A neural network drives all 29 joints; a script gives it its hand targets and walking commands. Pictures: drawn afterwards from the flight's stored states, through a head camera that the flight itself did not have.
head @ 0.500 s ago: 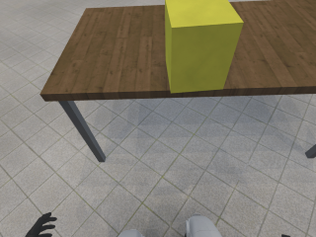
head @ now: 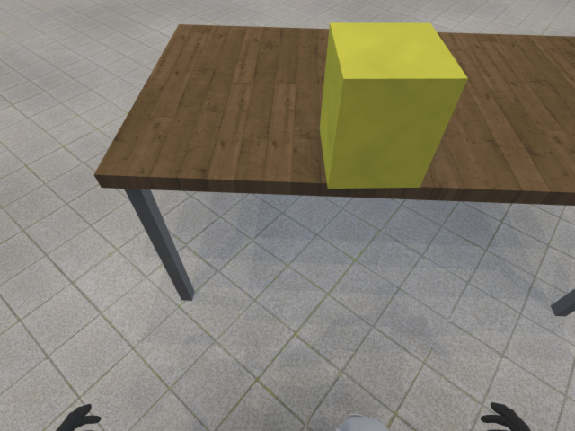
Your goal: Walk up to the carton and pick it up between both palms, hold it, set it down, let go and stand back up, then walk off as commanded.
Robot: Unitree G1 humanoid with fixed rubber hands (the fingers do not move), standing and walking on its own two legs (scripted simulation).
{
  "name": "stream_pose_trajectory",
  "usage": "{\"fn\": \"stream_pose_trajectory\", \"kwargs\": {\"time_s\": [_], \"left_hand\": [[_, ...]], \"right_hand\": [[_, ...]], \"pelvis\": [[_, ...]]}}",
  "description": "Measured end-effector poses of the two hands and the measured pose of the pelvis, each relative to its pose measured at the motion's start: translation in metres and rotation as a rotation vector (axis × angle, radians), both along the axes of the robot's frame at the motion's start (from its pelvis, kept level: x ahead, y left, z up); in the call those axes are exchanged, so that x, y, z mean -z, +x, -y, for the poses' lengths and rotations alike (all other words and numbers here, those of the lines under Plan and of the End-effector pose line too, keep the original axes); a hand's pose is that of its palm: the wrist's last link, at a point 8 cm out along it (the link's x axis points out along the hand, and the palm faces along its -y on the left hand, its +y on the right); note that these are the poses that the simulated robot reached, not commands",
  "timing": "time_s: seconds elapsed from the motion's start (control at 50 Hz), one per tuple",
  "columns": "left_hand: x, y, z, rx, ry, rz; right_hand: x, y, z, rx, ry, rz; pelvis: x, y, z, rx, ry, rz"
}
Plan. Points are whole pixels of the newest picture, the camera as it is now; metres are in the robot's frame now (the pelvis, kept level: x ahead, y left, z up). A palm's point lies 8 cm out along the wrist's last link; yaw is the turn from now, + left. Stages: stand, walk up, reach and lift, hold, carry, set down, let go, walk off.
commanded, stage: walk up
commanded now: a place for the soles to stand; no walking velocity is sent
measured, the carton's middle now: (377, 109) +0.69 -0.17 +0.06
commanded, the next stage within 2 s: none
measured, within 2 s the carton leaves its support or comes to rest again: neither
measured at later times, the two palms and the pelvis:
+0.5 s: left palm (70, 415) +0.16 +0.32 -0.07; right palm out of the picture +0.09 -0.36 -0.07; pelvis +0.03 -0.02 +0.01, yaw -2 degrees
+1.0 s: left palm (154, 361) +0.24 +0.23 -0.11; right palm out of the picture +0.24 -0.44 -0.06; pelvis +0.18 -0.10 +0.00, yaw -3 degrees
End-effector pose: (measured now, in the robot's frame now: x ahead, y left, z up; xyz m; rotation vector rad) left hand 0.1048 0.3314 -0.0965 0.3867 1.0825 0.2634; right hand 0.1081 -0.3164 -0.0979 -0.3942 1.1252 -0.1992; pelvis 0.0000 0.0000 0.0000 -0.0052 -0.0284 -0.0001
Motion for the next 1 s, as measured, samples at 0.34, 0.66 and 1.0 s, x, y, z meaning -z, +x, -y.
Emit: {"fn": "stream_pose_trajectory", "kwargs": {"time_s": [0.34,0.66,1.0], "left_hand": [[-0.012,0.013,0.004,0.019,0.002,-0.023],[-0.022,0.124,0.062,0.157,-0.018,0.080],[0.011,0.137,0.099,0.051,-0.085,-0.023]], "right_hand": [[-0.009,0.022,-0.003,0.017,0.025,0.014],[-0.019,-0.031,0.119,0.150,-0.144,-0.073],[-0.035,0.135,0.123,-0.007,-0.116,0.111]], "pelvis": [[-0.012,0.011,-0.001,0.006,0.010,0.005],[0.002,0.078,0.064,0.051,0.008,0.031],[0.003,0.178,0.100,0.045,0.010,0.056]]}}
